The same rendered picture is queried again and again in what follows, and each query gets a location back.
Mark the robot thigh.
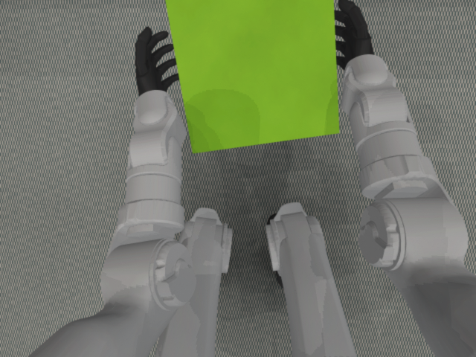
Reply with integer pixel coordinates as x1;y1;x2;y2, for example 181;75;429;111
155;217;233;357
266;212;357;357

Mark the robot left hand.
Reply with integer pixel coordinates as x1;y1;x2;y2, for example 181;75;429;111
135;27;179;96

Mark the left robot forearm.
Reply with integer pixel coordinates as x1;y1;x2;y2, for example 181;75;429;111
100;90;187;287

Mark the left robot thigh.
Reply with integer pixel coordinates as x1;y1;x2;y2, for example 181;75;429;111
155;217;233;357

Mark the right robot forearm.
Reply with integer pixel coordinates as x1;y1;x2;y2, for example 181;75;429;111
341;54;468;251

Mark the right robot thigh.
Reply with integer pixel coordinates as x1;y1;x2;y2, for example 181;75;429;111
266;212;357;357

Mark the left robot upper arm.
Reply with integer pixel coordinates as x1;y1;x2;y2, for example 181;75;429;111
28;238;196;357

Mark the right robot upper arm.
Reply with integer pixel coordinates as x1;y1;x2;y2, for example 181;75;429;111
358;197;476;357

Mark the carton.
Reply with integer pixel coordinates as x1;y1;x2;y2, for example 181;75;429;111
165;0;339;153

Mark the robot right hand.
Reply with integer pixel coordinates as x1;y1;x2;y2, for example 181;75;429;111
334;0;374;70

